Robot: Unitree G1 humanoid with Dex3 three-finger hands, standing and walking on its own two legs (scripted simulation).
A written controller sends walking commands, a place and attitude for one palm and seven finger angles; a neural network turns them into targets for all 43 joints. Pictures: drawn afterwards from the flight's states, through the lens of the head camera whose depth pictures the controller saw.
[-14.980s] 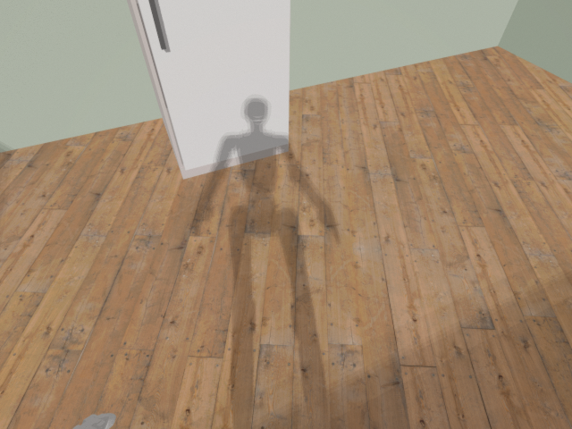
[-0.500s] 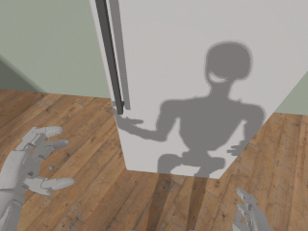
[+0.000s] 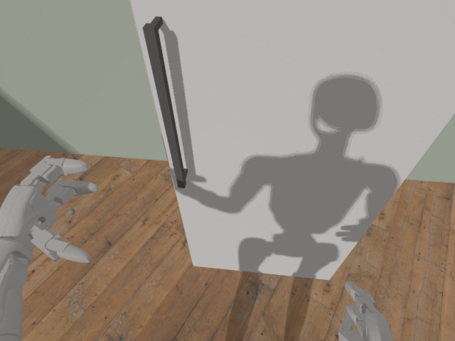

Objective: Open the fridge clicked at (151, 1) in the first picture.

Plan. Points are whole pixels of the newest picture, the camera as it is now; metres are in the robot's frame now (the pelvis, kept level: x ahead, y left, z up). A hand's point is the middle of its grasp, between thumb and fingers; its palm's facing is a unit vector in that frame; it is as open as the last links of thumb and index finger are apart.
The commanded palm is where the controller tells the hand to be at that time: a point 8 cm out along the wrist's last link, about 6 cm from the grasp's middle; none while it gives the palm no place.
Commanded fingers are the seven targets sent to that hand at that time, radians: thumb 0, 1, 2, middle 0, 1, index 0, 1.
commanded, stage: raise the hand to about handle height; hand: left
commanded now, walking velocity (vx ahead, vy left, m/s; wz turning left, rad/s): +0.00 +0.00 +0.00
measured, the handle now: (172, 120) +0.48 +0.17 +0.13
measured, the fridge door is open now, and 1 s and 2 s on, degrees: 0 0 0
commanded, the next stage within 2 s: move the hooked fingers beside the handle in 0.58 s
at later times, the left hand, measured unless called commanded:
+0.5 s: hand (82, 205) +0.27 +0.26 +0.13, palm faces +0.06 -1.00 -0.05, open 14.0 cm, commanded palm +0.24 +0.30 +0.14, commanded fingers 0.00 -0.50 0.30 -0.30 -1.20 -0.30 -1.20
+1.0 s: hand (96, 193) +0.29 +0.24 +0.13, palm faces +0.03 -1.00 -0.03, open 14.0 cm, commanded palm +0.27 +0.29 +0.13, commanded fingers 0.00 -0.50 0.30 -0.30 -1.20 -0.30 -1.20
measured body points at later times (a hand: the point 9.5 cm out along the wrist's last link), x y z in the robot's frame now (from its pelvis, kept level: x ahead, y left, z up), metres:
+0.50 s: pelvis +0.00 -0.02 +0.01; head +0.00 -0.03 +0.46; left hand +0.26 +0.31 +0.14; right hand +0.17 -0.26 -0.07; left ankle -0.03 +0.09 -0.72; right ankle +0.02 -0.13 -0.72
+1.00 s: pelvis -0.01 -0.02 +0.01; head -0.01 -0.03 +0.46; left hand +0.29 +0.30 +0.14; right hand +0.15 -0.26 -0.07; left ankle -0.03 +0.09 -0.72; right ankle +0.02 -0.13 -0.72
